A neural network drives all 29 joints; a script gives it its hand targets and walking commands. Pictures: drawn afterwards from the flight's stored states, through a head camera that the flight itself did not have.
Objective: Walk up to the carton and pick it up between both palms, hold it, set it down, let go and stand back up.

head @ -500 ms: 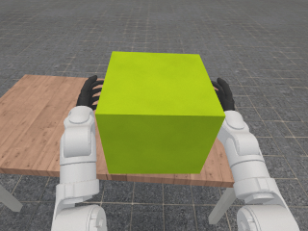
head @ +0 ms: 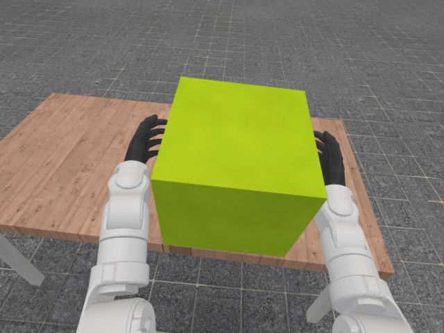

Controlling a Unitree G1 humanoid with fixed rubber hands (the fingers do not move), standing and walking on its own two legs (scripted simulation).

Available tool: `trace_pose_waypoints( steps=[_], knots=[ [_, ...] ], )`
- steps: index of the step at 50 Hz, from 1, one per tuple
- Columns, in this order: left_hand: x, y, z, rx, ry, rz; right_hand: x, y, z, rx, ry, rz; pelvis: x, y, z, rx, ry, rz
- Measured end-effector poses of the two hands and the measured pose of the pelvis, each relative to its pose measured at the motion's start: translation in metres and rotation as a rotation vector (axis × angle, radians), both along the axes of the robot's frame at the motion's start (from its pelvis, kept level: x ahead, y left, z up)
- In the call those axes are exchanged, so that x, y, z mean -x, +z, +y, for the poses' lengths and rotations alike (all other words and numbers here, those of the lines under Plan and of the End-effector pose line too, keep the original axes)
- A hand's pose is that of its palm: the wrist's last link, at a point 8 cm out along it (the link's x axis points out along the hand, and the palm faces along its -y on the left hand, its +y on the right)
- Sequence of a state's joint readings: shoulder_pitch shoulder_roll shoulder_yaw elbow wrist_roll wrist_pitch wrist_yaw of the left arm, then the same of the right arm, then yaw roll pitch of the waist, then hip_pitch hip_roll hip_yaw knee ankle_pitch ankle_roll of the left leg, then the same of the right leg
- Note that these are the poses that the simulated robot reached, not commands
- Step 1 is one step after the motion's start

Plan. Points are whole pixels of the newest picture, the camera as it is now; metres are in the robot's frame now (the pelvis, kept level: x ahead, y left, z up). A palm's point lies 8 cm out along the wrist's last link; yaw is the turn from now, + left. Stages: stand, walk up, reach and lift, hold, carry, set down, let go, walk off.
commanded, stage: set down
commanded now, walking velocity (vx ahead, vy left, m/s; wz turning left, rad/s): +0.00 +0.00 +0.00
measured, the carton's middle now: (233, 168) +0.40 +0.00 +0.08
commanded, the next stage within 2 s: none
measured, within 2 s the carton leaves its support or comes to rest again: neither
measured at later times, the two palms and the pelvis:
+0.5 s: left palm (145, 160) +0.39 +0.17 +0.12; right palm (326, 171) +0.37 -0.17 +0.11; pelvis +0.02 -0.01 +0.00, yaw +0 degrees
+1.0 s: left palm (155, 165) +0.41 +0.15 +0.09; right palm (327, 179) +0.38 -0.18 +0.09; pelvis +0.01 +0.00 +0.00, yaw -1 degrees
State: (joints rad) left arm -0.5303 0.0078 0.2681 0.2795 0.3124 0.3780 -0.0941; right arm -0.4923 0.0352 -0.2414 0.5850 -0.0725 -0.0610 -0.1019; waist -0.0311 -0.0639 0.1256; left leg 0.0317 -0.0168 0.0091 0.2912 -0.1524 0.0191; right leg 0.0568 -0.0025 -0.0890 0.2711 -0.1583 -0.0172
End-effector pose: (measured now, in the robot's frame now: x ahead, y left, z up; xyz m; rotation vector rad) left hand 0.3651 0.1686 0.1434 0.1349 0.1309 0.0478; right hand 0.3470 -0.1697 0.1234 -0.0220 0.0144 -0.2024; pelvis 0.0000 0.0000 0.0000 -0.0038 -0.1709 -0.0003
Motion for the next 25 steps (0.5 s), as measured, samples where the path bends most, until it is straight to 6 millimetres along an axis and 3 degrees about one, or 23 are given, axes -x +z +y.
trace_pose_waypoints(
  steps=[11,25],
  knots=[
    [-0.020,-0.017,-0.013,0.027,-0.013,-0.002,-0.015,-0.002,-0.013,0.024,-0.016,-0.013,-0.010,0.001,-0.004,0.005,-0.012,0.045],
    [-0.025,-0.027,-0.003,0.023,0.004,0.030,-0.027,-0.011,-0.004,0.023,0.002,0.019,-0.021,0.000,-0.005,0.005,0.003,0.040]
  ],
)
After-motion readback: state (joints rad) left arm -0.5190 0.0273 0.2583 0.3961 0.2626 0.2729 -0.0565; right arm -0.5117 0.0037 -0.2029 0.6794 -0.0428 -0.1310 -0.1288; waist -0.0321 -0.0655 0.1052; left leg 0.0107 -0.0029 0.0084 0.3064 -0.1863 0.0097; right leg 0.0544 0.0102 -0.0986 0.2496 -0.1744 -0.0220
